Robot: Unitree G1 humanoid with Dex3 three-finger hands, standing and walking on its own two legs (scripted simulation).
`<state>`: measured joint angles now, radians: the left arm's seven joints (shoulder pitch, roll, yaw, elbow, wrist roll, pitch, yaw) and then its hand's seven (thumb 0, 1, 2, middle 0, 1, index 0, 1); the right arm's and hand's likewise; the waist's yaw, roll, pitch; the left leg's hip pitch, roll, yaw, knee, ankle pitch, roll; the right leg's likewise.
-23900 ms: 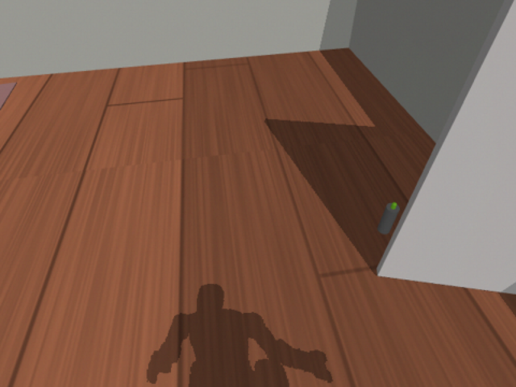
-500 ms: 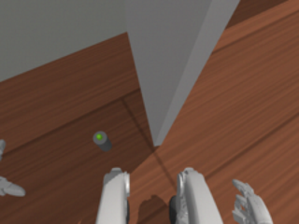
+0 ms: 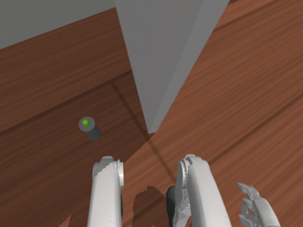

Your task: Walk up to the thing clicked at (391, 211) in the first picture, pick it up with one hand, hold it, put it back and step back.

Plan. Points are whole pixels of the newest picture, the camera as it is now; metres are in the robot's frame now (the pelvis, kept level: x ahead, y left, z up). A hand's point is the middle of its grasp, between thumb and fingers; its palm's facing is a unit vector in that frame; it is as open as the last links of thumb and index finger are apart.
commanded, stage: go down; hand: left
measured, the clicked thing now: (90, 128) +0.45 +0.24 -0.35
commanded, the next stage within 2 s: approach in 1.04 s
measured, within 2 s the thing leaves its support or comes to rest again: neither
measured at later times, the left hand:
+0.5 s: hand out of the picture +0.35 +0.42 -0.04, palm faces +0.24 -0.96 -0.12, open 17.5 cm
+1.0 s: hand out of the picture +0.36 +0.43 -0.05, palm faces +0.24 -0.97 -0.10, open 17.5 cm
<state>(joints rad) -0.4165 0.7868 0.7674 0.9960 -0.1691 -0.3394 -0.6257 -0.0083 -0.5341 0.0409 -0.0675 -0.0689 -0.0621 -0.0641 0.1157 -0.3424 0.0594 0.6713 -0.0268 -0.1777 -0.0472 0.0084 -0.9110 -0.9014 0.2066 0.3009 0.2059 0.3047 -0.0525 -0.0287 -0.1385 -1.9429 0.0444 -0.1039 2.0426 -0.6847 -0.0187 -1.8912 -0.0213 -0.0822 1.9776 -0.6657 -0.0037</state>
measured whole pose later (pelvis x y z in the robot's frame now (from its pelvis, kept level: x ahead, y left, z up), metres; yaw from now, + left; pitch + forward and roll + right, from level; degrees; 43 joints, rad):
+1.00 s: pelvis -0.01 +0.01 -0.06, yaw -1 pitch +32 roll -7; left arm -0.55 0.90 0.85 1.06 -0.18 -0.35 -0.71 -0.01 -0.55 0.07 -0.05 -0.06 -0.04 -0.06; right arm 0.12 -0.36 0.10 0.67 -0.04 -0.17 -0.02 0.01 -0.92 -0.91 0.21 0.30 0.21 0.30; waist -0.07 -0.04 -0.10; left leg -2.12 0.03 -0.12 2.24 -0.69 -0.01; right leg -2.05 -0.02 -0.08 2.16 -0.67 0.01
